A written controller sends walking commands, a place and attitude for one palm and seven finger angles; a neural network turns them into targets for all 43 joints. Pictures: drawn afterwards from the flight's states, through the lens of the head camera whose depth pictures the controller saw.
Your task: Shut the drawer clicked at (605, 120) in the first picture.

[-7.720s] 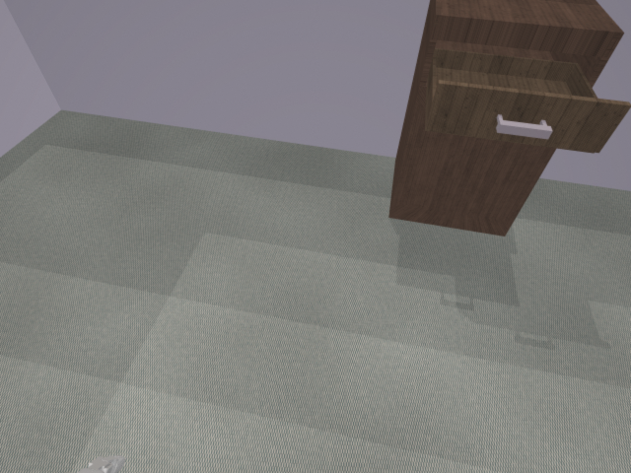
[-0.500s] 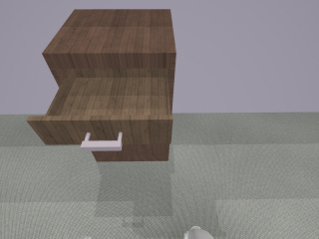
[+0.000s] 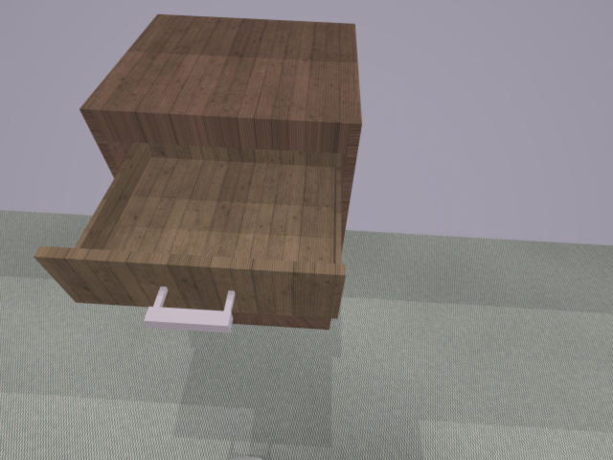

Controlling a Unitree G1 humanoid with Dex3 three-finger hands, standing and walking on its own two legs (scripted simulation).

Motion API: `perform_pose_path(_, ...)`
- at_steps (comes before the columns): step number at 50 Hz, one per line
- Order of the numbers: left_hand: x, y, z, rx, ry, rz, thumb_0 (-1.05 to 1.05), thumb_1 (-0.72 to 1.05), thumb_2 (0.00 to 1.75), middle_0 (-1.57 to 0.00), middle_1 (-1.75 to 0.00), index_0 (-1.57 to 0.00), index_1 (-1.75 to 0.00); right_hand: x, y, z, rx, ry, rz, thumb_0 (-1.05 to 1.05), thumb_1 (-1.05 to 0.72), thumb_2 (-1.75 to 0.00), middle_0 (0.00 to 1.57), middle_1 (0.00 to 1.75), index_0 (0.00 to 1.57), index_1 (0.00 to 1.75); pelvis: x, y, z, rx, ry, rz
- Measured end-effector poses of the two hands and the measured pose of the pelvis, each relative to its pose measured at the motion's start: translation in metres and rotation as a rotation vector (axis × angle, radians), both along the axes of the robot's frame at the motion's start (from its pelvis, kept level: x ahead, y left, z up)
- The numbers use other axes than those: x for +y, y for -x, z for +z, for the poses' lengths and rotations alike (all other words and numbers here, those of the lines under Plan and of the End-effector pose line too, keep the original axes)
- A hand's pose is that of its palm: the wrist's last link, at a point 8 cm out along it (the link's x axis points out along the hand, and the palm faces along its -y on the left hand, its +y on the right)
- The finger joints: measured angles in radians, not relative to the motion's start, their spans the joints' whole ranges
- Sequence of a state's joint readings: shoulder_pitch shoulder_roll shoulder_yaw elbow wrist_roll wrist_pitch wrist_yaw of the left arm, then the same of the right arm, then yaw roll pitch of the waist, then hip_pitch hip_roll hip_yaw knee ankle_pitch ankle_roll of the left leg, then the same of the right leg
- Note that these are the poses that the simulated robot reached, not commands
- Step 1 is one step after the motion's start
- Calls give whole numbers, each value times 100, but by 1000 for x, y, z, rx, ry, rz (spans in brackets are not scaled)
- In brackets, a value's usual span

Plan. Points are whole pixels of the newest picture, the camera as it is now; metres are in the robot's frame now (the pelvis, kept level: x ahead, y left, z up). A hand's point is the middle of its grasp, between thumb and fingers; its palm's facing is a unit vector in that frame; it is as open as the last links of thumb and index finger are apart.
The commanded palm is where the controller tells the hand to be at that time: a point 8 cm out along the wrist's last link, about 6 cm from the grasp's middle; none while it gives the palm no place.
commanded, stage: come to a stop and stand still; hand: left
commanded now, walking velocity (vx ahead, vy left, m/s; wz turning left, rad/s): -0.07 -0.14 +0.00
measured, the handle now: (193, 307) +0.33 +0.21 -0.06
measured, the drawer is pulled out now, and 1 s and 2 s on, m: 0.28 0.28 0.28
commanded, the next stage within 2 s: look again from close up in 1.56 s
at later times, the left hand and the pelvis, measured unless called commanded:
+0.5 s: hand out of the picture -0.04 +0.17 -0.17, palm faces +0.00 -0.97 -0.22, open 7.4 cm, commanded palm none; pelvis -0.04 -0.01 +0.01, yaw -1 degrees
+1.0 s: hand out of the picture -0.04 +0.10 -0.17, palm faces +0.04 -0.99 -0.13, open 7.4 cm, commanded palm none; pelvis -0.01 -0.04 +0.01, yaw +0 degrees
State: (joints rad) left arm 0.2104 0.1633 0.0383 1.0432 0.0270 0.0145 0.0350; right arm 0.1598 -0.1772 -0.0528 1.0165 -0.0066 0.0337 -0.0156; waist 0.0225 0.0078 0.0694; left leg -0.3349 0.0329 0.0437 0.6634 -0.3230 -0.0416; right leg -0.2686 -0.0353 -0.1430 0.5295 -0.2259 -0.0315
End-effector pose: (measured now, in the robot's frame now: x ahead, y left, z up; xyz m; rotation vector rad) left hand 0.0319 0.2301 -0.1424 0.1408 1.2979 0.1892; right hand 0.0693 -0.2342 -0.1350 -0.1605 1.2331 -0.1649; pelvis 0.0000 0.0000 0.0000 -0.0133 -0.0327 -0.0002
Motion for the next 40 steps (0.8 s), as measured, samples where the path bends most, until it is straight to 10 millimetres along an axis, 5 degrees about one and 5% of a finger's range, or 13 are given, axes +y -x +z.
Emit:
perform_pose_path(7, 23, 23, -9, 64, 26, 24, 0, 91, 90, -20, -30, -20, -30, 28, -5, 15, -34, 33, 35, 0, -92, -90, 20, 30, 20, 30, 18, 9, 4, 7, 8, -1)
perform_pose_path(17, 25, 61, 1, 154, 20, -18, 0, 91, 90, -20, -30, -20, -30, 23, 29, 20, -22, 24, -23, 0, -92, -89, 20, 30, 20, 30, 15, 25, 12, 39, 10, -24)
perform_pose_path(25, -10, 71, 8, 108, -11, -41, 0, 91, 90, -20, -30, -19, -30, -9, 102, -6, 107, -31, -93, 0, -92, -90, 20, 30, 20, 30, -12, 43, 6, 19, -23, -17)
perform_pose_path(31, -44, 84, 8, 110, 22, -28, 0, 91, 90, -20, -30, -20, -30, -13, 151, -12, 219, -66, -101, 0, -91, -90, 20, 30, 20, 30, -27, 43, 7, -3, -6, -11)
perform_pose_path(40, -79, 86, -4, 157, 99, -17, 0, 91, 90, -20, -30, -20, -30, -2, 185, -7, 340, -83, -140, 1, -91, -90, 20, 30, 20, 30, -38, 33, 5, -4, -7, -6)
